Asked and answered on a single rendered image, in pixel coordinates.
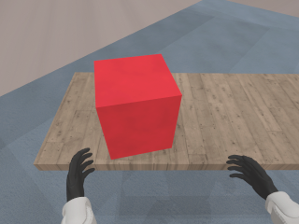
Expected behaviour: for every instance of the carton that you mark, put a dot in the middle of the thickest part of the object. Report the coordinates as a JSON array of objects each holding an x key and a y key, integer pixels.
[{"x": 137, "y": 102}]

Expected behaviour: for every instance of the left robot forearm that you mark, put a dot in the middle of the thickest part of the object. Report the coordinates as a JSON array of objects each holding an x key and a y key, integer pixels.
[{"x": 78, "y": 211}]

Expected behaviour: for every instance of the robot left hand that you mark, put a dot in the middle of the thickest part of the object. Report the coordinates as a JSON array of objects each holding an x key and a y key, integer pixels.
[{"x": 75, "y": 177}]

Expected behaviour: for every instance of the robot right hand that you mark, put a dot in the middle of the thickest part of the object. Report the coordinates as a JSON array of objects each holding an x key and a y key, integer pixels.
[{"x": 253, "y": 173}]

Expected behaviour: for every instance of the right robot forearm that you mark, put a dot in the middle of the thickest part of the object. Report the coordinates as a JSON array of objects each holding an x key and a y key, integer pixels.
[{"x": 282, "y": 208}]

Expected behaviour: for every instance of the table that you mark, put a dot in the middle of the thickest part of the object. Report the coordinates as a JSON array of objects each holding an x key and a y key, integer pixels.
[{"x": 220, "y": 115}]

